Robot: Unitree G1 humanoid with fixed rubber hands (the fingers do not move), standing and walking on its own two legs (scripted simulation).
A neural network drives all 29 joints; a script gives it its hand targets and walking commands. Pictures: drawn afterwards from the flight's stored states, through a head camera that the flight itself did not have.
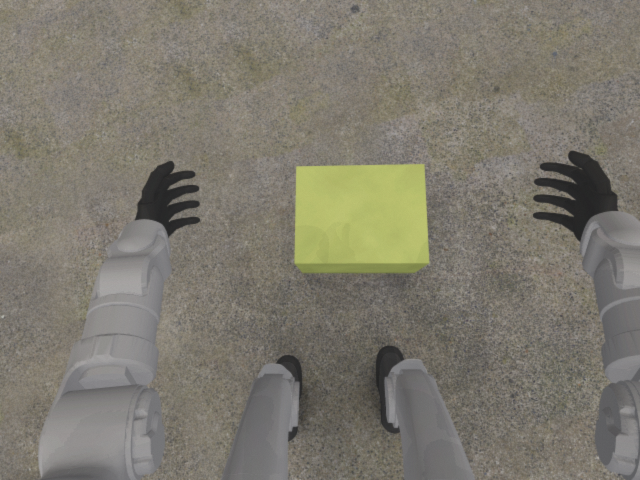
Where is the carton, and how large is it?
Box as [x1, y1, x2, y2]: [294, 164, 428, 272]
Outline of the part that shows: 423,164 296,166 294,263 302,272 414,272 428,263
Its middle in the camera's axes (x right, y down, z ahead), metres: +0.10 -0.05 +0.98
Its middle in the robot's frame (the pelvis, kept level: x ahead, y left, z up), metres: +0.54 -0.04 -0.59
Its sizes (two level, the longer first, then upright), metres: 0.300 0.233 0.186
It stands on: the floor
